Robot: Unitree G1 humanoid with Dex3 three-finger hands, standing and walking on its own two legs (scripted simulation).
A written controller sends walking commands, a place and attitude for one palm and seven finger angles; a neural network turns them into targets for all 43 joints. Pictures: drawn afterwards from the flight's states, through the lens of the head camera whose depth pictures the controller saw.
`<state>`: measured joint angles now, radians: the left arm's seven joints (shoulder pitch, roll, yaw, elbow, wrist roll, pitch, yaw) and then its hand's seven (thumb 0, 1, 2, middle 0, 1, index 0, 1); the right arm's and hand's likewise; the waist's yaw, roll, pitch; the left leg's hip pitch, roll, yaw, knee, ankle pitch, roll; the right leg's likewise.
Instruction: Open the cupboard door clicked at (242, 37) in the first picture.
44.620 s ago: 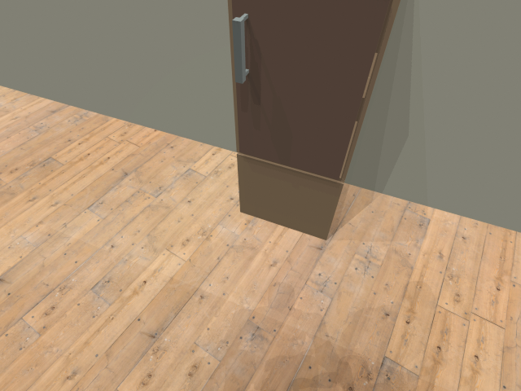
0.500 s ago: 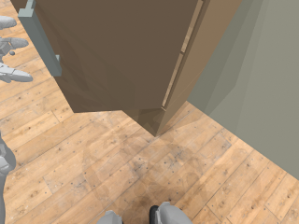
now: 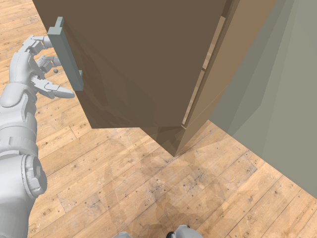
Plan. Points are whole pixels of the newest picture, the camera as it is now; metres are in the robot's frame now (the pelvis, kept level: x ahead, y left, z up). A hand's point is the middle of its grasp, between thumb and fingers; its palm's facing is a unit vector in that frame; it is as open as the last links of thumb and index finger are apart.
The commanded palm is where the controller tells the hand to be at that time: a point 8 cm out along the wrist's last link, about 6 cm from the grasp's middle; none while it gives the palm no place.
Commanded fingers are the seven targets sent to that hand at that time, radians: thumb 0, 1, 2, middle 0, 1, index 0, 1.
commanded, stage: slide the fingers in behind the handle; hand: left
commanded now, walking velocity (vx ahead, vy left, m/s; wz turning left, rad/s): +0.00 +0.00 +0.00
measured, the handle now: (70, 57) +0.53 +0.20 +0.11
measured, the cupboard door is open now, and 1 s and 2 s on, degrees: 46 46 47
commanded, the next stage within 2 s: close the thumb around the handle in 0.94 s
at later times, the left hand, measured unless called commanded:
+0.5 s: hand (72, 69) +0.49 +0.19 +0.12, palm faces +0.02 -1.00 -0.03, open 14.0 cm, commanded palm +0.46 +0.23 +0.11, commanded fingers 0.00 -0.50 0.30 -0.30 -1.20 -0.30 -1.20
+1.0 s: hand (74, 70) +0.49 +0.18 +0.12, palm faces +0.03 -1.00 -0.03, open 14.0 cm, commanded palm +0.46 +0.23 +0.11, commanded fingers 0.00 -0.50 0.30 -0.30 -1.20 -0.30 -1.20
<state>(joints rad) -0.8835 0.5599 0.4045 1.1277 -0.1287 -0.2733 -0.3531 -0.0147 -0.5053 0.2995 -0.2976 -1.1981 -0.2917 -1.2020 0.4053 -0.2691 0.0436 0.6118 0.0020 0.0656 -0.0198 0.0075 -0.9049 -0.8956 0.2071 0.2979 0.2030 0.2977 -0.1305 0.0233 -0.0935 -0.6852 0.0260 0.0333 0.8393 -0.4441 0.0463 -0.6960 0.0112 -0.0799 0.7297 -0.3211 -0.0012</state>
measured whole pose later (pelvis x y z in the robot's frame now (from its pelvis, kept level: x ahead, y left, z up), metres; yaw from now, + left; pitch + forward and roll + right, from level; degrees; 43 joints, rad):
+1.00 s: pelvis -0.02 -0.02 +0.00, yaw -1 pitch +16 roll -2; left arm -0.92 0.53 0.40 1.18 -0.09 -0.32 -0.26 -0.01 -0.50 0.30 -0.30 -1.20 -0.31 -1.20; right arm 0.43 -0.28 0.04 0.62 0.00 0.02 -0.03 0.01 -0.91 -0.90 0.21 0.30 0.20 0.30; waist -0.15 0.03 -0.08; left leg -0.68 0.03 0.05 0.82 -0.41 0.03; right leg -0.71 0.02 -0.06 0.74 -0.30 -0.02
